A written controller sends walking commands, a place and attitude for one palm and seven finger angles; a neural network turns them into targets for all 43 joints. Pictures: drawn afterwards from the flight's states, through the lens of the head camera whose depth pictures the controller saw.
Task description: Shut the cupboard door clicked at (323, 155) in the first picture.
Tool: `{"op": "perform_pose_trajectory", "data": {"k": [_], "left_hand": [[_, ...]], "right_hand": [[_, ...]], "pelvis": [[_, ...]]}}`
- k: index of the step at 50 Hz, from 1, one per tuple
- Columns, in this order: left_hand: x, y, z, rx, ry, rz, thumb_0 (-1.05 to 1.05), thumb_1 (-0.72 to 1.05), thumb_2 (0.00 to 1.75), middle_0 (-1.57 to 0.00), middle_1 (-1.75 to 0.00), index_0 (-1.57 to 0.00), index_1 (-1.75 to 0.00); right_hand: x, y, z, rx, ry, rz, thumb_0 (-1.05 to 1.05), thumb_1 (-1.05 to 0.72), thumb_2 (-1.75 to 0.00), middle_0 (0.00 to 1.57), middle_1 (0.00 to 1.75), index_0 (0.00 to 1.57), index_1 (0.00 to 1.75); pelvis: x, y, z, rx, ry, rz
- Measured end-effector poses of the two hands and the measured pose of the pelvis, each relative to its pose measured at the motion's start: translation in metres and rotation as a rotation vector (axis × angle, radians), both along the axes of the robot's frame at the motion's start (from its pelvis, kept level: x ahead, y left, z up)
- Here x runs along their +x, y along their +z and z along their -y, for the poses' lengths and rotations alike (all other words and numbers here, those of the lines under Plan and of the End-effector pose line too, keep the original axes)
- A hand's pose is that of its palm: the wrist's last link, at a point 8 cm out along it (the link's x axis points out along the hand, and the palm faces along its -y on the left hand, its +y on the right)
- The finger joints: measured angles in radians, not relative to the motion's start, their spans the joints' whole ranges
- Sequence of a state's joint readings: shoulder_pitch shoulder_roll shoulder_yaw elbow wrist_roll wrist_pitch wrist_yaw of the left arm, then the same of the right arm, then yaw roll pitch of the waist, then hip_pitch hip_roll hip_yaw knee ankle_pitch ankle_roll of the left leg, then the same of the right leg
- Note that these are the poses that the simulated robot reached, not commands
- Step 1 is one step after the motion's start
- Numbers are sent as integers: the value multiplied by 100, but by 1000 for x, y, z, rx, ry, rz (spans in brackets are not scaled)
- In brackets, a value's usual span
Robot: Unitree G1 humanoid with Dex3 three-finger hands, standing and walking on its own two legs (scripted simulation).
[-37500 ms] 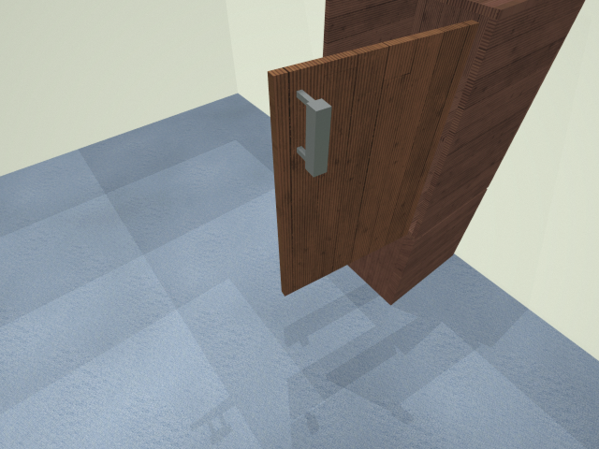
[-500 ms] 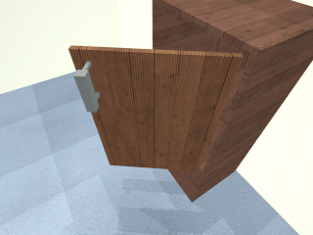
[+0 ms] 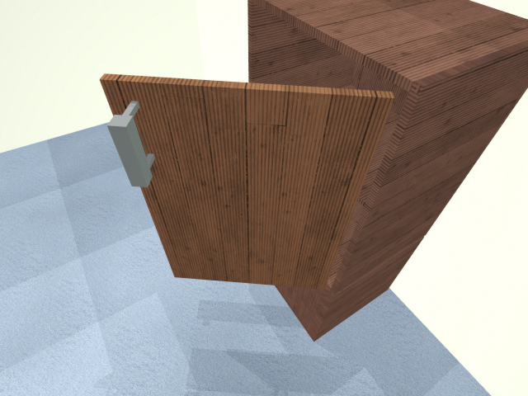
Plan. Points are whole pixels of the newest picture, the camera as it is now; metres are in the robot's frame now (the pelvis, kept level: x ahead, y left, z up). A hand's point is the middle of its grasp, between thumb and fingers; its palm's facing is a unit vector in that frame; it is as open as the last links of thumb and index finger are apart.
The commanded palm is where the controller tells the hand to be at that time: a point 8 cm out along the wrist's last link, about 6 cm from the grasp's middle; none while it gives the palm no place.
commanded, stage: look again from close up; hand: left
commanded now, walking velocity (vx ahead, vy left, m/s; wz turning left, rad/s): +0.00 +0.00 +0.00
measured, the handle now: (137, 144) +0.44 +0.24 +0.15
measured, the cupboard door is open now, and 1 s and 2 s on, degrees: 53 53 53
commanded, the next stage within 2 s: raise the hand and make a fist in 0.54 s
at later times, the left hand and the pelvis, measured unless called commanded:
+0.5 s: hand out of the picture +0.02 +0.23 -0.17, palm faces -0.01 -0.97 -0.22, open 7.4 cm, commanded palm none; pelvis +0.00 +0.05 +0.00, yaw -2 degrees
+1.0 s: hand (137, 362) +0.17 +0.19 -0.01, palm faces -0.02 -1.00 +0.04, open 6.5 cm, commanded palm +0.12 +0.27 -0.02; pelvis -0.03 +0.03 -0.05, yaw +0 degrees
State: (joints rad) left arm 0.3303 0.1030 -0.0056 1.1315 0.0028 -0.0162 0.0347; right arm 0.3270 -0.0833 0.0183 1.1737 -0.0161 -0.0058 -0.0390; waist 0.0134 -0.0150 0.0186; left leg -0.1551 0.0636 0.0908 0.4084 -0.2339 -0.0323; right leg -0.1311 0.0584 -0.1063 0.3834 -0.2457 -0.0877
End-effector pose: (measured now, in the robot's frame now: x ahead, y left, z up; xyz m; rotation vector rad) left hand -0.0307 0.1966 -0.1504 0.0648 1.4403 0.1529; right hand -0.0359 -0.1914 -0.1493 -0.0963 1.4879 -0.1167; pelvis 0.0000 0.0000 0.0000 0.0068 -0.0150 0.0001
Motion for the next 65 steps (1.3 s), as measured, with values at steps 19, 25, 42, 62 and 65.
{"op": "perform_pose_trajectory", "data": {"k": [19, 25, 42, 62, 65], "left_hand": [[37, 9, -69, 90, -81, 98, 0, 91, 90, -20, -30, -20, -29], [46, 10, -78, 91, -92, 96, 0, 91, 90, -20, -30, -20, -29], [203, 149, -78, 134, -28, 1095, 2, 93, 90, -24, -35, -24, -34], [124, 182, -73, 87, -120, 1624, 2, 90, 90, -57, -71, -57, -70], [157, 191, -52, -38, -263, 1611, 1, 90, 90, -62, -77, -63, -76]], "right_hand": [[8, -10, -33, 7, -18, 107, 2, -92, -90, 19, 29, 19, 30], [5, -9, -44, 17, -15, 82, 1, -92, -90, 19, 29, 20, 30], [105, 26, 15, -153, 49, 644, 2, -92, -90, 20, 29, 20, 30], [226, 47, -9, -52, 337, 1067, 1, -91, -90, 20, 29, 20, 30], [201, 33, -15, -13, 275, 1002, 1, -90, -90, 20, 29, 20, 30]], "pelvis": [[-3, -5, -43, -3, -33, -2], [-1, -4, -50, 3, -39, -6], [-3, -17, -55, 3, 14, -50], [-51, -71, -14, -51, 70, -133], [-54, -67, -13, -44, 59, -124]]}}
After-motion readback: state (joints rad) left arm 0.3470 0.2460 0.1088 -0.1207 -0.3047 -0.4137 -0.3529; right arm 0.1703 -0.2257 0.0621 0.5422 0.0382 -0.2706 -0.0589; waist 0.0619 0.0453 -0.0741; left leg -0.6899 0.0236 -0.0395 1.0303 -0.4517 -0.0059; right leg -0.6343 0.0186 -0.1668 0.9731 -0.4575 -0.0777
